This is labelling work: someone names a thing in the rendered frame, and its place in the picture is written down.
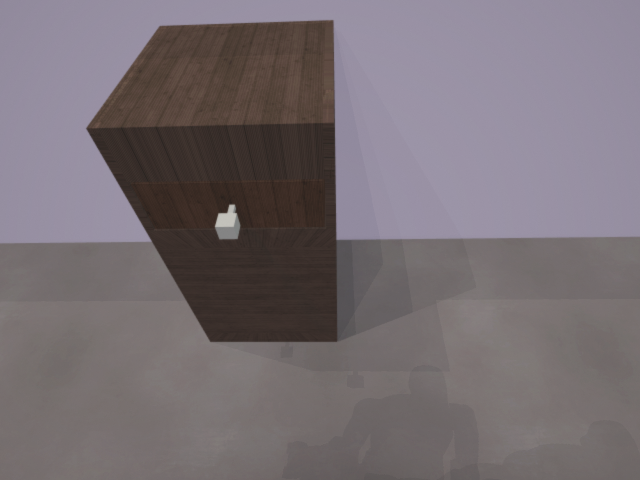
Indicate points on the cabinet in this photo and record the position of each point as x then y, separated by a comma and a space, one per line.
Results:
239, 101

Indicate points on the handle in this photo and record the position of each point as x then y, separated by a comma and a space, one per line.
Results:
227, 224

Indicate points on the drawer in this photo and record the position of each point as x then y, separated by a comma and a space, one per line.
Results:
259, 203

